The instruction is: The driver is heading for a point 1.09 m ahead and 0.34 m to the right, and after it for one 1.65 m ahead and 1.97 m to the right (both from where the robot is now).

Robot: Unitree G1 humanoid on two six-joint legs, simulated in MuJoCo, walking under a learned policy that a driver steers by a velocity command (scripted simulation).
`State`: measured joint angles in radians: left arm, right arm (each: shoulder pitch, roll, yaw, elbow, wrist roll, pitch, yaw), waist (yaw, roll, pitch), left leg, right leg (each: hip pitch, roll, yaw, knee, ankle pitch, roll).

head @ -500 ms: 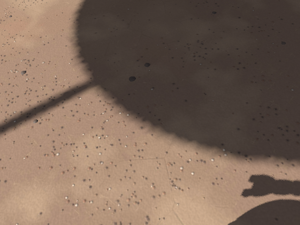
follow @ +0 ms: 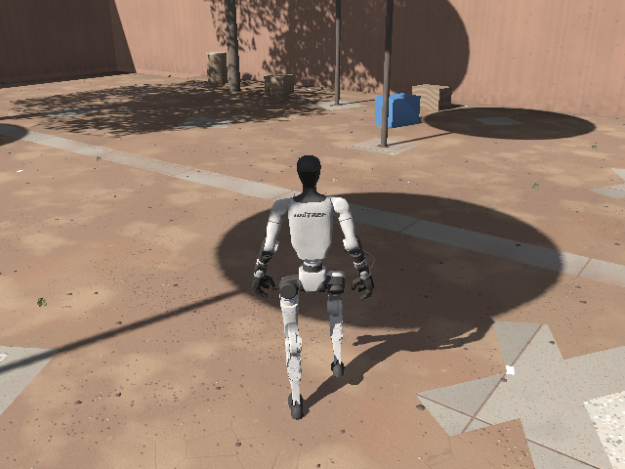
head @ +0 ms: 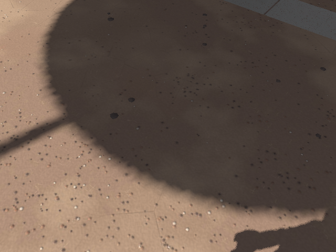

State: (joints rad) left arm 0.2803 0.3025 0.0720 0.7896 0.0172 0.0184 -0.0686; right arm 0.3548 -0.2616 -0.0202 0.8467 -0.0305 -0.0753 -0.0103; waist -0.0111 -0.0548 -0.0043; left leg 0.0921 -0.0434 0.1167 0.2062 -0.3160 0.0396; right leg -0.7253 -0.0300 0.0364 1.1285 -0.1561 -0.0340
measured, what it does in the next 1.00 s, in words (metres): walks ahead, turning right: right foot, then left foot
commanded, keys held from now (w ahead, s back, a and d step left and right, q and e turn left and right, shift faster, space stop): w+e+shift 0.64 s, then w+shift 0.16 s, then w+q+shift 0.20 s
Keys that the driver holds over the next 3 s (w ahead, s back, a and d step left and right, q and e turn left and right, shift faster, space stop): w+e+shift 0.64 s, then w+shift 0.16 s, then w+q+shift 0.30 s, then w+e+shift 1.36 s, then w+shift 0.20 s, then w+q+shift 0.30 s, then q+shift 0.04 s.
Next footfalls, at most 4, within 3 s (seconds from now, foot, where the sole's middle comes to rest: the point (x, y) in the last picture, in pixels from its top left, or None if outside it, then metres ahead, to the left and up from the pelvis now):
0.24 right None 0.32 -0.11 -0.77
0.68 left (199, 190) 0.79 -0.15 -0.77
1.08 right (287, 170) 0.91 -0.58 -0.77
1.46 left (271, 105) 1.35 -0.61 -0.77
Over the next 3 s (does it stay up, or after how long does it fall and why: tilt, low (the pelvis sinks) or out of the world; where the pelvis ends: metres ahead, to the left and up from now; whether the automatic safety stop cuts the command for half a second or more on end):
stays up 1.48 -1.83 0.00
